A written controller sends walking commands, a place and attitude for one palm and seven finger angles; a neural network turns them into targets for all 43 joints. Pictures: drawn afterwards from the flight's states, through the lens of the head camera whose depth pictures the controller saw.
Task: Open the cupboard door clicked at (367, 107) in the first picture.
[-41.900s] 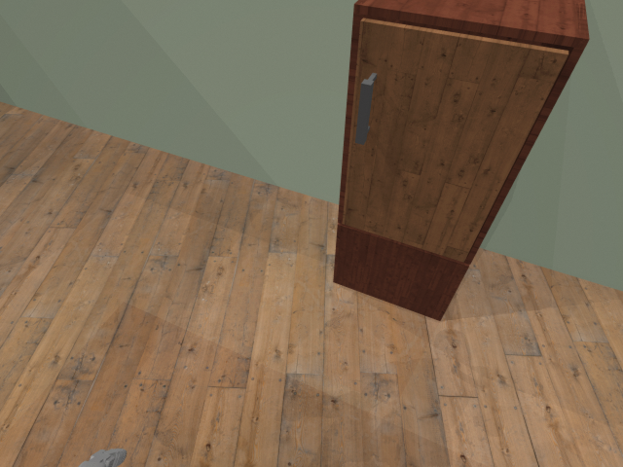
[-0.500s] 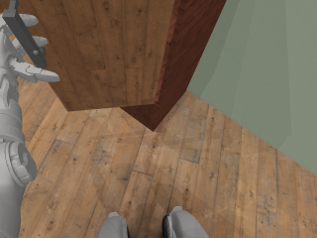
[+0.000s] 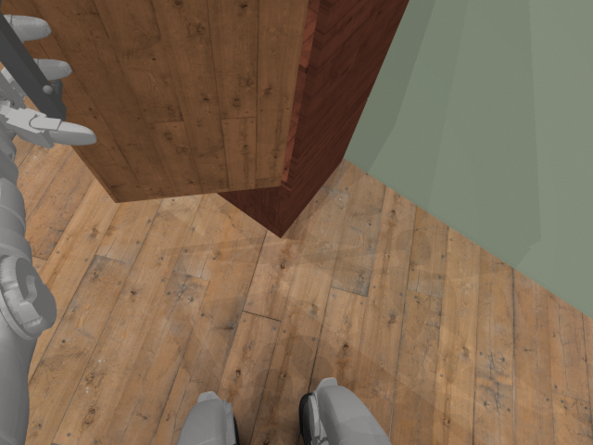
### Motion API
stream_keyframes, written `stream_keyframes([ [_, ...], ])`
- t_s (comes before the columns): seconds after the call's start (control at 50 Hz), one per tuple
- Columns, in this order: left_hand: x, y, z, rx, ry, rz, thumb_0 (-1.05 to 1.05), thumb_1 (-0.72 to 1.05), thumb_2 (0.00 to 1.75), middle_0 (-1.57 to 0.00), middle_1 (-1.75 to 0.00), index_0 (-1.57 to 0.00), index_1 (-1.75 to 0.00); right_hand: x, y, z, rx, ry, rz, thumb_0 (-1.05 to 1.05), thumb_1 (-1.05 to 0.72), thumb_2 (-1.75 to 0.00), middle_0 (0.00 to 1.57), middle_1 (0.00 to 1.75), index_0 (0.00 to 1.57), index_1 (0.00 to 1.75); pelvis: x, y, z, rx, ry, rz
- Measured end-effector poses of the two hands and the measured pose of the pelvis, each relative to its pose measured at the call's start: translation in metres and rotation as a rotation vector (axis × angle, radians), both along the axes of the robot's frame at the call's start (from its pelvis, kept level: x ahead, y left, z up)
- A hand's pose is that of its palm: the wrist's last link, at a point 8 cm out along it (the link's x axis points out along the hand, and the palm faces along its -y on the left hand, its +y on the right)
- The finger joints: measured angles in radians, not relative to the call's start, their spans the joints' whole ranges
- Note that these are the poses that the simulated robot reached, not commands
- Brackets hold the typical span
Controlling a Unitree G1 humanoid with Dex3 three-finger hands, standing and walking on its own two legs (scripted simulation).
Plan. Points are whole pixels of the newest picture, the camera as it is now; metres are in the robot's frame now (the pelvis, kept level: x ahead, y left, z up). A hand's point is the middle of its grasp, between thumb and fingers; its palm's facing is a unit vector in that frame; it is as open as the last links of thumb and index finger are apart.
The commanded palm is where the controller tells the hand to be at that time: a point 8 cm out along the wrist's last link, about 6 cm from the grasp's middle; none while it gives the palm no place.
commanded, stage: close the thumb around the handle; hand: left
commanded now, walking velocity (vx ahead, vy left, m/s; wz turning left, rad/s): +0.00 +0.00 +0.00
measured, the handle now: (27, 58) +0.58 +0.27 +0.09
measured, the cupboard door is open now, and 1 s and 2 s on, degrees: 45 46 92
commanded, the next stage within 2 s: pull the door open along its arc in 0.74 s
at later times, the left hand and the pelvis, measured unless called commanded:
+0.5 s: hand (42, 92) +0.53 +0.24 +0.09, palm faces +0.06 -1.00 -0.01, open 8.3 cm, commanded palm +0.50 +0.27 +0.09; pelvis +0.00 +0.01 +0.00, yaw +0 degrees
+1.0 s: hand (41, 94) +0.52 +0.24 +0.10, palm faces +0.05 -1.00 -0.01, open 5.7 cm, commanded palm +0.48 +0.28 +0.09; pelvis +0.00 +0.01 +0.00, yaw +0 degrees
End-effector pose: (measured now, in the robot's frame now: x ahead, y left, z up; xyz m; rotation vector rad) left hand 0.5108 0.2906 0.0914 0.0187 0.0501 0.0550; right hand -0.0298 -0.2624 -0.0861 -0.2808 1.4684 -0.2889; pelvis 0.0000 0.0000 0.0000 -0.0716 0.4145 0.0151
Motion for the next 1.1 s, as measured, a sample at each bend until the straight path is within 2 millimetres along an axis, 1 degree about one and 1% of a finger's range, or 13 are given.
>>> stream_keyframes([
  [0.12,-0.002,0.000,0.002,-0.009,-0.008,-0.002,-0.01,-0.48,0.31,-0.30,-1.21,-0.31,-1.21,0.002,0.002,0.001,0.005,-0.005,-0.003,0.00,-0.91,-0.90,0.20,0.30,0.20,0.30,0.002,0.002,0.002,-0.001,-0.008,-0.002],
  [0.18,-0.004,0.001,0.002,-0.009,-0.005,0.000,-0.01,-0.43,0.34,-0.31,-1.21,-0.31,-1.21,0.005,0.005,0.002,0.008,-0.016,-0.003,0.00,-0.91,-0.90,0.20,0.30,0.20,0.30,0.003,0.003,0.003,-0.001,-0.010,-0.003],
  [0.24,-0.006,0.002,0.003,-0.005,-0.008,-0.001,-0.01,-0.33,0.38,-0.31,-1.22,-0.32,-1.22,0.009,0.007,0.001,0.013,-0.027,0.001,0.00,-0.91,-0.90,0.20,0.30,0.20,0.30,0.003,0.004,0.003,-0.001,-0.016,-0.002],
  [0.32,-0.008,0.002,0.004,-0.007,-0.011,-0.002,-0.01,-0.16,0.45,-0.33,-1.24,-0.33,-1.24,0.013,0.010,-0.001,0.019,-0.037,0.007,0.00,-0.91,-0.90,0.20,0.30,0.20,0.30,0.003,0.006,0.003,-0.001,-0.020,0.000],
  [0.44,-0.009,0.002,0.004,-0.010,-0.015,0.003,-0.01,0.15,0.58,-0.34,-1.27,-0.35,-1.27,0.016,0.012,-0.003,0.023,-0.049,0.015,0.00,-0.91,-0.90,0.21,0.30,0.20,0.30,0.002,0.008,0.003,-0.001,-0.022,0.001],
  [0.58,-0.010,0.003,0.005,-0.011,-0.025,0.002,0.00,0.53,0.75,-0.36,-1.31,-0.37,-1.31,0.016,0.013,-0.003,0.021,-0.052,0.011,0.00,-0.91,-0.90,0.21,0.30,0.20,0.30,0.002,0.009,0.002,-0.002,-0.023,-0.002],
  [0.66,-0.010,0.003,0.005,-0.013,-0.022,-0.001,0.01,0.71,0.82,-0.36,-1.31,-0.38,-1.33,0.013,0.013,-0.002,0.017,-0.047,0.010,0.00,-0.91,-0.90,0.21,0.30,0.20,0.30,0.001,0.010,0.002,-0.002,-0.024,0.000],
  [0.96,-0.010,0.002,0.005,-0.014,-0.023,-0.002,0.01,0.72,0.82,-0.35,-1.33,-0.37,-1.35,0.004,0.011,-0.002,0.011,-0.033,0.003,0.00,-0.91,-0.90,0.20,0.30,0.20,0.30,-0.002,0.009,0.001,-0.001,-0.019,-0.004],
  [1.04,-0.015,0.001,0.004,-0.013,-0.027,-0.003,0.01,0.73,0.80,-0.35,-1.33,-0.35,-1.35,0.007,0.012,-0.001,0.019,-0.046,-0.008,0.00,-0.91,-0.90,0.20,0.30,0.20,0.30,0.000,0.009,0.003,0.003,-0.024,-0.014],
  [1.1,-0.022,0.000,0.004,-0.017,-0.034,-0.007,0.01,0.73,0.79,-0.34,-1.33,-0.35,-1.35,0.013,0.013,0.000,0.030,-0.064,-0.016,0.00,-0.91,-0.90,0.20,0.30,0.20,0.30,0.003,0.009,0.006,0.007,-0.033,-0.022],
])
